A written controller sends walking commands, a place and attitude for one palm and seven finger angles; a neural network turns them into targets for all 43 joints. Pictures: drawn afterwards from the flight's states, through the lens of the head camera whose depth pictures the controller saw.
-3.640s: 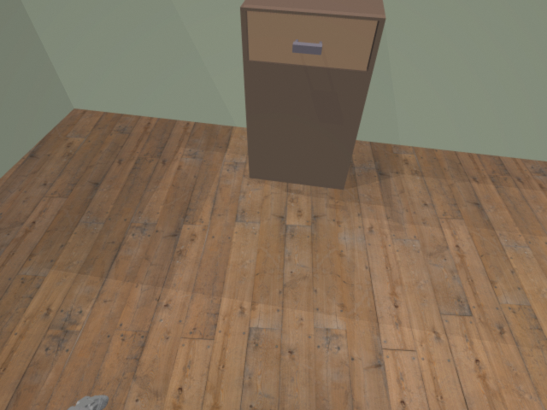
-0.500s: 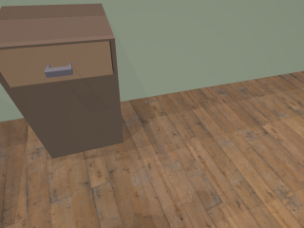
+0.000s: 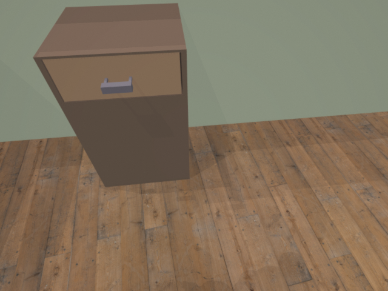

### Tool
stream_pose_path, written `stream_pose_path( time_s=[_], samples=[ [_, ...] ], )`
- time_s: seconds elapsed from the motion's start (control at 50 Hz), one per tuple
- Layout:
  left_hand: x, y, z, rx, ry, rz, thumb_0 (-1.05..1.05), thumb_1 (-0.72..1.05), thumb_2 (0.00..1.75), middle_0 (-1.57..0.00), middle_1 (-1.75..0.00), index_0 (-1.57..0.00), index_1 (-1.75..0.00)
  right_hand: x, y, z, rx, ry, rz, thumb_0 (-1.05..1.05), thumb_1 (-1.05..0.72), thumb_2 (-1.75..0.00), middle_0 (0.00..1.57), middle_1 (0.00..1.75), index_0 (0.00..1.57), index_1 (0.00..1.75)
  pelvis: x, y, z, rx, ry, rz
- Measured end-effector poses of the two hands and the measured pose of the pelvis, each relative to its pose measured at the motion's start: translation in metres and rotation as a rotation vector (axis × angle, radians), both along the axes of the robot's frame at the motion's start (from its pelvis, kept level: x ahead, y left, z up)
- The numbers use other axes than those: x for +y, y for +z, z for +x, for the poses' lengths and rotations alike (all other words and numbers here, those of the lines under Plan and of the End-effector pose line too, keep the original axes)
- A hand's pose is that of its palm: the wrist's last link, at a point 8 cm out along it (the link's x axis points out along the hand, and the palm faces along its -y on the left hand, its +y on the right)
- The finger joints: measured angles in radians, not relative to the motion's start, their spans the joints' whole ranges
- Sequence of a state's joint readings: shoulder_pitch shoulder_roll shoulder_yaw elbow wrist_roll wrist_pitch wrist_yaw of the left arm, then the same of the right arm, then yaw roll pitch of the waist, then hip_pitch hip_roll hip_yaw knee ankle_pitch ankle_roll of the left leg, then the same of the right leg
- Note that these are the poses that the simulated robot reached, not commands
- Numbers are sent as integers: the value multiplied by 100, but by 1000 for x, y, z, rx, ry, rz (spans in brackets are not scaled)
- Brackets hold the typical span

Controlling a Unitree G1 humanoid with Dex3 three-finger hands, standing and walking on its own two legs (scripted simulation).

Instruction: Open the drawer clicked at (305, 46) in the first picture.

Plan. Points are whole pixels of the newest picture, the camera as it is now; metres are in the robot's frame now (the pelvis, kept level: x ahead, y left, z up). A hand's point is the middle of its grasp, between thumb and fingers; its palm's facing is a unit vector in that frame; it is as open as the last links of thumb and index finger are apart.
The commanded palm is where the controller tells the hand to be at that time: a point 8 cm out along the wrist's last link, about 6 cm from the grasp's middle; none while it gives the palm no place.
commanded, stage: turn to face it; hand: left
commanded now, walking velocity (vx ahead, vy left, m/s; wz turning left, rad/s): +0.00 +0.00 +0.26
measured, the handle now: (117, 83) +0.78 +0.31 -0.03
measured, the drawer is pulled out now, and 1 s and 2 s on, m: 0.00 0.00 0.00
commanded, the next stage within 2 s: take the last steps up to it in 0.04 s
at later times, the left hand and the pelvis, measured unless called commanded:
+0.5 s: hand out of the picture -0.09 +0.16 -0.18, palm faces +0.25 -0.95 -0.17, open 7.4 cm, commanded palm none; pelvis +0.01 +0.00 +0.00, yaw +8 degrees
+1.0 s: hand (126, 279) +0.18 +0.18 -0.16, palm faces +0.18 -0.96 -0.21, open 7.2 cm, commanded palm none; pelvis +0.16 -0.01 +0.00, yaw +8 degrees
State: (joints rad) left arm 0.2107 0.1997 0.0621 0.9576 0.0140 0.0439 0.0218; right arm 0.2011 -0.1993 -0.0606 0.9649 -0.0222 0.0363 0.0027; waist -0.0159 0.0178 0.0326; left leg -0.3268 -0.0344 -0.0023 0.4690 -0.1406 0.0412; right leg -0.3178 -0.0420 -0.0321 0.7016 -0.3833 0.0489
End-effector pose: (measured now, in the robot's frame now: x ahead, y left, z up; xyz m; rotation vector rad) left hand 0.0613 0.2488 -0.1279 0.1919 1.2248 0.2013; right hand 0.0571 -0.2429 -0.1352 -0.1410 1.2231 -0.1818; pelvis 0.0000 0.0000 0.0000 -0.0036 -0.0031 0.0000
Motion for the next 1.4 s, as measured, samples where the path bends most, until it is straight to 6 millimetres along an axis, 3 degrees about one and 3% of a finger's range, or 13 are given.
stream_pose_path(
  time_s=[0.08,0.26,0.46,0.52,0.56,0.62,0.74,0.84,0.9,1.0,1.2,1.3,1.4],
  samples=[
    [-21,2,-20,-15,28,18,1,91,90,-20,-30,-20,-30,-19,-12,5,2,26,22,1,-91,-90,20,30,20,30,-18,-5,-5,-7,34,15],
    [-51,9,-72,39,124,-22,1,90,90,-20,-30,-20,-30,-33,-2,12,51,117,19,1,-91,-90,20,30,20,30,-32,7,-8,-13,111,36],
    [-45,-11,-152,231,269,-111,1,91,90,-20,-30,-20,-30,11,5,52,16,238,-3,1,-91,-90,20,30,20,30,-5,2,8,10,151,4],
    [-36,-19,-161,311,264,-129,1,91,90,-20,-30,-20,-30,28,3,56,-12,224,-4,1,-91,-90,20,30,20,30,4,-3,16,2,141,11],
    [-30,-18,-151,330,248,-130,1,91,90,-20,-30,-20,-30,31,5,51,-8,188,-8,0,-92,-90,20,30,20,30,7,0,24,-1,136,15],
    [-19,-14,-116,284,226,-122,1,91,90,-20,-30,-20,-30,28,4,38,53,161,-14,0,-94,-90,20,30,21,30,9,3,38,-2,142,18],
    [-10,-10,-10,115,164,-78,1,91,90,-20,-30,-20,-30,17,-8,12,232,114,16,0,-93,-90,20,30,21,30,2,0,76,-5,139,24],
    [-15,-16,72,-22,121,-34,1,91,90,-20,-30,-20,-30,2,-29,20,328,82,43,1,-92,-90,20,30,20,30,-13,-17,114,-20,145,20],
    [-23,-11,93,-46,132,-37,0,91,90,-20,-30,-20,-30,-2,-25,53,308,91,39,1,-91,-90,20,30,20,30,-15,-11,131,-25,149,10],
    [-27,-5,102,22,138,-47,0,93,90,-20,-30,-20,-30,3,-9,135,157,110,31,1,-91,-90,20,30,20,30,-11,3,162,-10,145,-1],
    [-14,-30,108,165,204,-155,1,91,90,-20,-30,-20,-30,51,5,272,-34,198,-9,1,-92,-90,20,30,20,30,29,-4,230,-18,135,-39],
    [4,-35,131,230,187,-162,1,91,90,-20,-30,-20,-30,74,8,295,-47,174,-25,0,-92,-90,20,30,20,30,47,-4,258,-16,112,-12],
    [21,-24,175,204,158,-133,1,91,90,-20,-30,-20,-30,72,15,298,9,132,-59,-1,-95,-90,20,30,21,30,52,6,274,-11,97,-9]
  ],
)
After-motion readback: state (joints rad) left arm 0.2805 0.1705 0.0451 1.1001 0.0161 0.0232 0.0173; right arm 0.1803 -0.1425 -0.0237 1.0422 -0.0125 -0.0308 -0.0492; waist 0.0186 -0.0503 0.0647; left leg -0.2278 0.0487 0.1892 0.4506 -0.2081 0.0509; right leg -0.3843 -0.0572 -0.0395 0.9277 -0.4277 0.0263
